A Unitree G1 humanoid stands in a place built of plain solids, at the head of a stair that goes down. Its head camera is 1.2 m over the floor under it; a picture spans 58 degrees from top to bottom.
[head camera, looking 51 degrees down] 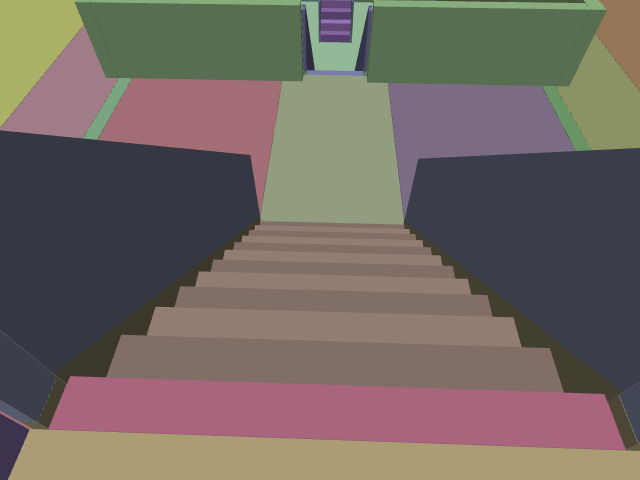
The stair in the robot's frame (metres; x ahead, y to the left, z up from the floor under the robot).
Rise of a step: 0.20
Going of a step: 0.23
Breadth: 1.50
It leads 2 degrees to the right of straight ahead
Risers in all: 12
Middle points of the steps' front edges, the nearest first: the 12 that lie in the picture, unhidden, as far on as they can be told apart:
0.45 -0.04 0.00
0.68 -0.05 -0.20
0.91 -0.05 -0.40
1.14 -0.06 -0.60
1.37 -0.07 -0.79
1.60 -0.08 -0.99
1.83 -0.08 -1.19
2.06 -0.09 -1.39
2.29 -0.10 -1.59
2.52 -0.11 -1.79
2.75 -0.12 -1.99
2.97 -0.12 -2.19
